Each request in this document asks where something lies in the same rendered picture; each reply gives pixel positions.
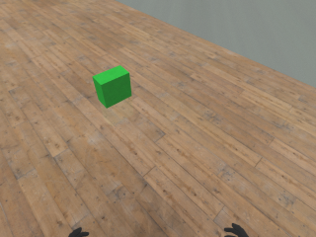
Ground carton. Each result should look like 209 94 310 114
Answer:
92 65 132 108

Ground right robot hand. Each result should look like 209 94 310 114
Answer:
224 223 249 237

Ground left robot hand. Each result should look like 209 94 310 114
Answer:
68 227 90 237

